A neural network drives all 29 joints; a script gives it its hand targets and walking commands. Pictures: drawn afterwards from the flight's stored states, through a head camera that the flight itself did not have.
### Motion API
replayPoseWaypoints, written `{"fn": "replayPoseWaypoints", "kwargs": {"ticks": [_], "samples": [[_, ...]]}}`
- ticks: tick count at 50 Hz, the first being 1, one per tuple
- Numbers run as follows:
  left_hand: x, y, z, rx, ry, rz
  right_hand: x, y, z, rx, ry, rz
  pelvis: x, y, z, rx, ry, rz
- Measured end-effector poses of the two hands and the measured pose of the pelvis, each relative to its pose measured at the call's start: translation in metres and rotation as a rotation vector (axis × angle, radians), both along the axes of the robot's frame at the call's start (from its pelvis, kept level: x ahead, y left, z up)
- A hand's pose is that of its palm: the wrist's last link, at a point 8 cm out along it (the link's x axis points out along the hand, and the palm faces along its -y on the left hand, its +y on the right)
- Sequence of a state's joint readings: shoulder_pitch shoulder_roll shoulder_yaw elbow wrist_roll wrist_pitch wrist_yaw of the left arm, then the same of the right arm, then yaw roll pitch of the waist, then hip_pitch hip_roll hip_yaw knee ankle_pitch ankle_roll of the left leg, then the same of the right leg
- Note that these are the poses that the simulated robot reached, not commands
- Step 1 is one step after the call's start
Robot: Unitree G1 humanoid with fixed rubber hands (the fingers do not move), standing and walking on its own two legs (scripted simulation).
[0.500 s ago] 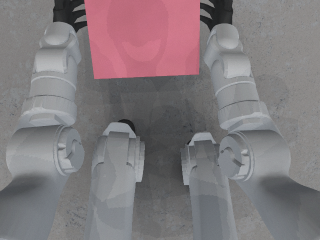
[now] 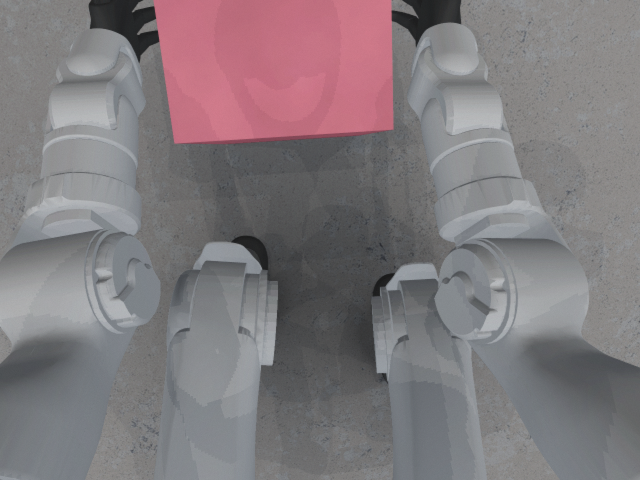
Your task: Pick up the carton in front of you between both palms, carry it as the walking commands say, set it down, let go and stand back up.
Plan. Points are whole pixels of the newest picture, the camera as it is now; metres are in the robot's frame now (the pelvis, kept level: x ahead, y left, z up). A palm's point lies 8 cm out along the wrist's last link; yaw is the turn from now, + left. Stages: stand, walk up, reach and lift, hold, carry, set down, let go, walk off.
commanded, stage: set down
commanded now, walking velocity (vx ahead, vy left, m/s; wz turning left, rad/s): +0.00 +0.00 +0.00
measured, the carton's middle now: (282, 54) +0.53 +0.12 -0.27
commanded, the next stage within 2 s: let go in 1.80 s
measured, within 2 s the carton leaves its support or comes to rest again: neither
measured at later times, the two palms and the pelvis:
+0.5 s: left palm (120, 37) +0.50 +0.27 -0.18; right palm (437, 25) +0.55 -0.04 -0.17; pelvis +0.00 +0.00 -0.01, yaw +0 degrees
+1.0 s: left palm (38, 17) +0.49 +0.31 -0.13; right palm (475, 18) +0.54 -0.06 -0.12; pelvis -0.01 +0.01 +0.01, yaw +1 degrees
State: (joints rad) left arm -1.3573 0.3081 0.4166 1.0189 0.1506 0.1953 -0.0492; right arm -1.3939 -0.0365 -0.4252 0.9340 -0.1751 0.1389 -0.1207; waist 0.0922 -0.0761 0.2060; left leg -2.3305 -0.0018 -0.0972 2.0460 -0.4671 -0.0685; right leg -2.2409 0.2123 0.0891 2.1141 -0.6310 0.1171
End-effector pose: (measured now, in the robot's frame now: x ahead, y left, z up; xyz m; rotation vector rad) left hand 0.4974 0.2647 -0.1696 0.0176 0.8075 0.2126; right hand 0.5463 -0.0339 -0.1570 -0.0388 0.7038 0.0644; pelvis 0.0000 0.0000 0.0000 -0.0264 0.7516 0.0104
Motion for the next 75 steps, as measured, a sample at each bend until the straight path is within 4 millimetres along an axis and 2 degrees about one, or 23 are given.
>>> {"fn": "replayPoseWaypoints", "kwargs": {"ticks": [9, 24, 26, 29, 32, 36, 42, 47, 52, 57, 68, 75], "samples": [[0.005, 0.003, -0.008, -0.010, -0.013, -0.010, 0.006, -0.003, -0.009, 0.015, -0.013, 0.014, 0.006, 0.003, -0.001, 0.000, 0.013, 0.000], [0.004, 0.004, -0.012, -0.026, -0.046, -0.005, 0.007, -0.006, -0.012, 0.013, -0.038, 0.057, 0.003, 0.001, -0.008, 0.003, -0.027, 0.001], [0.000, 0.005, -0.016, -0.024, -0.042, -0.005, 0.002, -0.008, -0.018, -0.015, -0.013, 0.085, 0.002, 0.001, -0.009, 0.003, -0.038, 0.002], [-0.015, 0.010, -0.033, -0.004, -0.001, 0.030, -0.013, -0.019, -0.039, -0.065, 0.045, 0.089, 0.001, 0.001, -0.010, 0.004, -0.054, 0.003], [-0.030, 0.024, -0.045, 0.021, 0.013, 0.087, -0.024, -0.036, -0.055, -0.086, 0.066, 0.058, -0.001, 0.002, -0.010, 0.004, -0.073, 0.004], [-0.032, 0.043, -0.046, 0.047, -0.023, 0.116, -0.023, -0.049, -0.058, -0.093, 0.039, 0.045, -0.005, 0.003, -0.013, 0.004, -0.103, 0.005], [-0.012, 0.049, -0.020, 0.026, -0.112, 0.104, -0.011, -0.040, -0.032, -0.069, -0.032, 0.030, -0.011, 0.005, -0.015, -0.002, -0.127, 0.014], [-0.002, 0.046, 0.018, 0.011, -0.170, 0.085, -0.004, -0.028, 0.008, -0.074, -0.077, 0.019, -0.011, 0.006, -0.004, -0.011, -0.119, 0.029], [-0.007, 0.046, 0.059, 0.013, -0.164, 0.085, -0.001, -0.024, 0.053, -0.088, -0.074, -0.002, -0.008, 0.008, 0.021, -0.020, -0.080, 0.041], [-0.011, 0.048, 0.093, 0.019, -0.156, 0.086, 0.000, -0.025, 0.088, -0.093, -0.064, -0.011, -0.003, 0.010, 0.047, -0.029, -0.025, 0.047], [-0.008, 0.052, 0.151, 0.033, -0.176, 0.075, 0.000, -0.032, 0.140, -0.093, -0.088, -0.022, 0.007, 0.013, 0.095, -0.032, 0.045, 0.052], [-0.011, 0.058, 0.193, 0.034, -0.175, 0.070, 0.000, -0.032, 0.181, -0.095, -0.093, -0.016, 0.016, 0.014, 0.132, -0.028, 0.059, 0.058]]}}
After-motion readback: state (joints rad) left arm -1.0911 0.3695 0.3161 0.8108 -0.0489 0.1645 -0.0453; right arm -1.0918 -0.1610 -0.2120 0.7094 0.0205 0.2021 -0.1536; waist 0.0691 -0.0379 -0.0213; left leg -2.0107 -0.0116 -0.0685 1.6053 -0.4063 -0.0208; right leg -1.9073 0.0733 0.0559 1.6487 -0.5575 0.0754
